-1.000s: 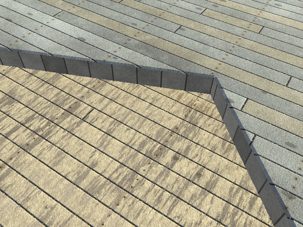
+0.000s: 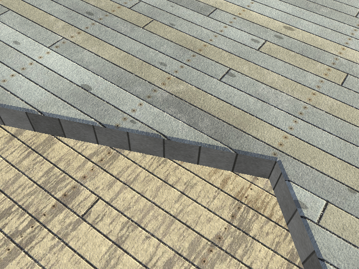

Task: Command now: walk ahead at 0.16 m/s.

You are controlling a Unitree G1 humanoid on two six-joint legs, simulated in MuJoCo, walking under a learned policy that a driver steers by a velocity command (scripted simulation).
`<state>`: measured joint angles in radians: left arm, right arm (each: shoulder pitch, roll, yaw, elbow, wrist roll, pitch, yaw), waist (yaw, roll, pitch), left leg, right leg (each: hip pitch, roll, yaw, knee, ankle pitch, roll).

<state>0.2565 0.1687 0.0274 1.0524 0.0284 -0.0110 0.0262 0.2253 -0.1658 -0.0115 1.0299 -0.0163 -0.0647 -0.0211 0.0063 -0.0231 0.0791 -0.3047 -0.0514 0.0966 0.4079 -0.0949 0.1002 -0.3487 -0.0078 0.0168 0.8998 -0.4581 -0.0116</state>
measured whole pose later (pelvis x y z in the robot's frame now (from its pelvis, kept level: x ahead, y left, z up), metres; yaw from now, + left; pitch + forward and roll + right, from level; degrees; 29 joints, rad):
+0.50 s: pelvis +0.09 -0.02 +0.01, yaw +0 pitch +1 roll +0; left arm 0.52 0.16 0.04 1.13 0.02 -0.09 0.02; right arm 0.15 -0.22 -0.06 0.97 -0.03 -0.02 0.03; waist 0.04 0.02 -0.04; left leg -0.58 0.05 0.03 0.83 -0.13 0.00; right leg 0.02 0.03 -0.05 0.17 -0.22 -0.04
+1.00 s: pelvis +0.34 +0.05 +0.01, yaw +0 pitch +0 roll +1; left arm 0.14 0.21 0.06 0.96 0.03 -0.05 -0.03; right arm 0.42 -0.17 -0.04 1.07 -0.01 -0.10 0.00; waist -0.02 -0.04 0.03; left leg -0.03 -0.08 0.10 0.23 -0.20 0.08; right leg -0.62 -0.11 -0.03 0.90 -0.12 -0.04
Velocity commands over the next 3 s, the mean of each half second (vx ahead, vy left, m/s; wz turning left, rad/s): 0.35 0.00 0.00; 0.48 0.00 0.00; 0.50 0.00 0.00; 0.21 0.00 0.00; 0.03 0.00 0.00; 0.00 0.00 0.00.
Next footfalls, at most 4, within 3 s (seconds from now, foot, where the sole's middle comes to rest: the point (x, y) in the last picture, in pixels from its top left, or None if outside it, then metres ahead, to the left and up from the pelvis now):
0.24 right None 0.05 -0.11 -0.77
0.68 left None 0.33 0.12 -0.77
1.22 right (195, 224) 0.63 -0.05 -0.77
1.72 left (156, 183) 0.81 0.11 -0.77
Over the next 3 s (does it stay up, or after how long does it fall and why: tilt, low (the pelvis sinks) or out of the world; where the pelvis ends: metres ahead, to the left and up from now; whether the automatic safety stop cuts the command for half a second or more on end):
stays up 0.72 -0.02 0.01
